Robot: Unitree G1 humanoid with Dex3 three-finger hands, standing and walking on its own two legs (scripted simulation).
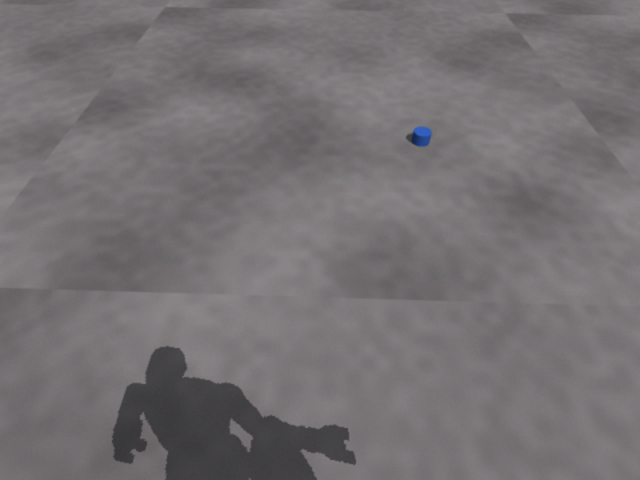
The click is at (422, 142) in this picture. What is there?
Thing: low tin
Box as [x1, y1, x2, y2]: [412, 127, 431, 146]
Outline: 416,127 413,131 412,142 420,146 426,145 429,141 431,131 426,127
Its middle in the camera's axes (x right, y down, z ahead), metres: +0.57 -0.54 +2.13
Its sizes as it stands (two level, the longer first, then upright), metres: 0.094 0.094 0.063
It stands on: the floor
